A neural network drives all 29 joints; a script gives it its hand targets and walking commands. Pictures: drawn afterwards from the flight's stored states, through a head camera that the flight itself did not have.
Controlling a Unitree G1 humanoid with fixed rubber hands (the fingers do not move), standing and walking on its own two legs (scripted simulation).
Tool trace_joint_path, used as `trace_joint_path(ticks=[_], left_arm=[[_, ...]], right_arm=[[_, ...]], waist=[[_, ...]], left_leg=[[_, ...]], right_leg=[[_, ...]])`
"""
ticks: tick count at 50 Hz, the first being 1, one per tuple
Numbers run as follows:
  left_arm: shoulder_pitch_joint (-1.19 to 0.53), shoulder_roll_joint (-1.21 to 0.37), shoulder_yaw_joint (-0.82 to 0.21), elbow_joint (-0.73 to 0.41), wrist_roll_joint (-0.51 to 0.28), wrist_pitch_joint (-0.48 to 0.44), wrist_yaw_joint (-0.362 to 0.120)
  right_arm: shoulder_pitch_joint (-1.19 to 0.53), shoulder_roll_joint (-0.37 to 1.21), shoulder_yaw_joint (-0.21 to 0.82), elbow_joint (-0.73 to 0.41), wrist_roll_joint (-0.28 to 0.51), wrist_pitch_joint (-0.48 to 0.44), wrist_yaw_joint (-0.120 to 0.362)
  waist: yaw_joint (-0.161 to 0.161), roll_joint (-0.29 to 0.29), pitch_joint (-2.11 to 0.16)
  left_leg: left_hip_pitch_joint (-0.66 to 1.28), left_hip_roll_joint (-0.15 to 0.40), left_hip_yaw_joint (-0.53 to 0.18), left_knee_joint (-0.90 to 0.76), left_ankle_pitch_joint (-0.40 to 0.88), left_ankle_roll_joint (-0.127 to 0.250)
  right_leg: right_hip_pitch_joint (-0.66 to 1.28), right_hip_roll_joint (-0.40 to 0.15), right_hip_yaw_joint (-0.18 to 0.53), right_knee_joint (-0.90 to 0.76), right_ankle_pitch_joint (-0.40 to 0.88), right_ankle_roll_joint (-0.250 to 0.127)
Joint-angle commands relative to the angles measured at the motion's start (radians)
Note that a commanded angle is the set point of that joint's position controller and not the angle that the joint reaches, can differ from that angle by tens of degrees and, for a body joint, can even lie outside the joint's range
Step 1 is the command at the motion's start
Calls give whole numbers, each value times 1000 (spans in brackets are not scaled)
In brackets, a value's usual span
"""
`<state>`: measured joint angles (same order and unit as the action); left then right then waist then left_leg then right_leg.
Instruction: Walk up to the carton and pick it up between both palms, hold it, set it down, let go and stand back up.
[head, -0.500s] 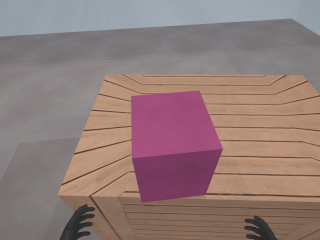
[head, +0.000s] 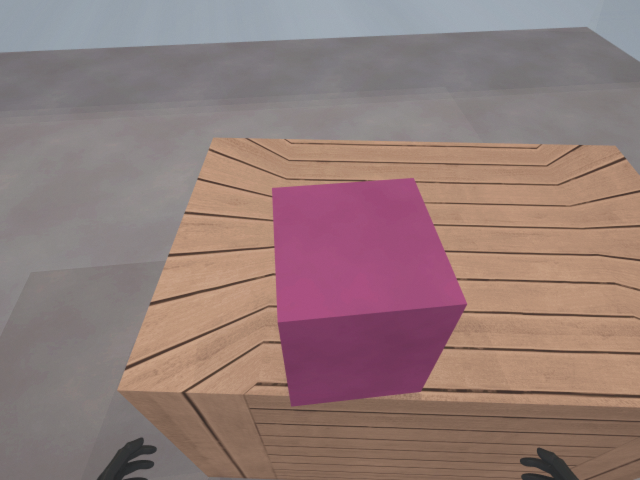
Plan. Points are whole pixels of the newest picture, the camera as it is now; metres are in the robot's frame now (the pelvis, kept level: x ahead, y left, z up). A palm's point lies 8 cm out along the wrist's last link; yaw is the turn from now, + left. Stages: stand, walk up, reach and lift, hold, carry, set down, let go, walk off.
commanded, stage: stand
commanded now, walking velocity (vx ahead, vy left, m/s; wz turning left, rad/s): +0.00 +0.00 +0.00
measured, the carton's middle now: (350, 295) +0.38 +0.01 +0.00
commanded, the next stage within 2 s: none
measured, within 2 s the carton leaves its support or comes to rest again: neither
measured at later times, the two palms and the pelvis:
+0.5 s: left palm out of the picture +0.09 +0.30 -0.09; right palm out of the picture +0.13 -0.27 -0.09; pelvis -0.01 +0.00 +0.00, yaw +0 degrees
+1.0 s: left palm out of the picture +0.07 +0.30 -0.10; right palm out of the picture +0.10 -0.28 -0.10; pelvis -0.02 +0.00 +0.00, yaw +0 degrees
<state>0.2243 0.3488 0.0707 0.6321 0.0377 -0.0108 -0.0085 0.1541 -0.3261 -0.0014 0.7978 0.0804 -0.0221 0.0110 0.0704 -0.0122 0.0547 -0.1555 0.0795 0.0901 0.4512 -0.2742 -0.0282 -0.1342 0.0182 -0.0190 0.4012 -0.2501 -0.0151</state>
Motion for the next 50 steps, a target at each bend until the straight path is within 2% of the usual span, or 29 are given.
trace_joint_path(ticks=[1,2,3,4,6,7,12,14,17,19,20,24,25,26,28,29,35,36,39,41,43,45,49,50], left_arm=[[-48,179,25,31,-13,-25,5],[-37,166,22,35,-19,-26,3],[-49,174,22,45,-15,-24,4],[-45,169,21,40,-16,-25,2],[-48,190,25,56,-15,-25,9],[-42,191,27,55,-17,-24,9],[-38,188,25,76,-20,-30,8],[-55,191,23,80,-15,-26,5],[-43,190,23,95,-16,-28,11],[-56,197,25,102,-16,-29,12],[-50,186,20,103,-21,-28,12],[-44,187,18,116,-22,-30,11],[-51,187,20,112,-21,-30,12],[-58,202,21,121,-15,-30,12],[-45,185,17,131,-21,-29,12],[-54,191,20,134,-18,-28,12],[-64,197,19,149,-22,-34,11],[-54,185,15,154,-24,-33,10],[-55,199,18,162,-23,-31,11],[-54,190,14,167,-26,-29,12],[-73,191,14,169,-20,-30,12],[-52,186,12,175,-25,-30,12],[-58,192,15,186,-25,-31,10],[-63,184,8,191,-22,-29,7]], right_arm=[[-51,-201,-75,-56,-123,-5,3],[-61,-201,-72,-52,-124,-6,1],[-51,-205,-75,-48,-124,-5,1],[-53,-211,-76,-47,-125,-4,1],[-47,-198,-72,-43,-124,-4,0],[-44,-205,-71,-33,-121,0,0],[-64,-196,-70,-25,-124,-2,-2],[-58,-206,-71,-18,-121,0,-3],[-59,-205,-72,-14,-122,-2,-2],[-60,-206,-72,-5,-123,2,-4],[-62,-216,-71,-7,-125,-1,-8],[-61,-211,-68,8,-120,-2,-6],[-73,-209,-68,9,-120,0,-6],[-67,-206,-69,10,-118,2,-6],[-67,-224,-72,22,-119,3,-8],[-67,-218,-71,22,-120,3,-7],[-72,-215,-69,44,-120,1,-8],[-68,-222,-68,50,-125,1,-6],[-61,-209,-63,59,-119,-2,-6],[-82,-212,-62,63,-119,-1,-7],[-80,-213,-64,69,-119,0,-9],[-93,-223,-69,69,-122,-2,-11],[-75,-217,-65,79,-120,-5,-12],[-88,-219,-64,82,-121,-4,-12]], waist=[[-63,-5,-158],[-54,-21,-159],[-68,-20,-159],[-57,-1,-151],[-69,-26,-149],[-62,-6,-145],[-55,-6,-123],[-65,2,-110],[-62,-20,-107],[-67,-16,-97],[-62,15,-86],[-61,-8,-105],[-58,-11,-115],[-69,-23,-90],[-63,2,-70],[-67,-6,-61],[-68,-8,-47],[-64,7,-55],[-68,-4,-55],[-59,18,-57],[-67,-3,-62],[-59,22,-46],[-66,2,-33],[-67,15,-27]], left_leg=[[83,68,-87,-28,344,63],[72,68,-86,-27,334,65],[77,65,-85,-29,330,63],[78,64,-84,-28,345,66],[99,67,-87,-33,340,63],[81,70,-90,-38,336,68],[75,63,-86,-48,343,65],[87,67,-89,-48,318,65],[88,70,-89,-50,322,67],[86,68,-93,-58,330,67],[69,66,-86,-55,315,72],[75,70,-92,-57,326,73],[75,65,-93,-67,302,69],[83,69,-94,-77,292,67],[63,72,-102,-80,267,75],[57,70,-103,-85,267,71],[46,64,-101,-86,250,70],[48,69,-106,-91,231,74],[59,68,-106,-99,263,70],[48,67,-105,-91,253,72],[62,70,-105,-94,249,68],[42,67,-110,-102,247,71],[45,73,-120,-106,230,76],[42,75,-122,-112,221,72]], right_leg=[[14,-133,50,-25,308,5],[29,-135,52,-27,319,3],[26,-138,52,-26,328,0],[22,-141,52,-31,334,2],[4,-142,54,-34,317,3],[26,-139,49,-37,316,4],[25,-144,52,-36,326,5],[9,-137,50,-48,302,5],[12,-139,53,-53,307,5],[11,-138,50,-53,307,5],[16,-147,65,-57,311,6],[40,-147,60,-56,329,0],[38,-143,59,-63,296,3],[14,-142,54,-68,283,4],[9,-143,61,-74,255,3],[12,-139,57,-74,246,5],[3,-146,68,-83,237,-2],[12,-149,72,-92,216,3],[14,-143,66,-84,241,2],[21,-146,71,-87,237,2],[11,-145,70,-91,218,4],[14,-144,64,-91,237,3],[-1,-146,73,-93,205,-2],[-2,-147,68,-100,209,-3]])
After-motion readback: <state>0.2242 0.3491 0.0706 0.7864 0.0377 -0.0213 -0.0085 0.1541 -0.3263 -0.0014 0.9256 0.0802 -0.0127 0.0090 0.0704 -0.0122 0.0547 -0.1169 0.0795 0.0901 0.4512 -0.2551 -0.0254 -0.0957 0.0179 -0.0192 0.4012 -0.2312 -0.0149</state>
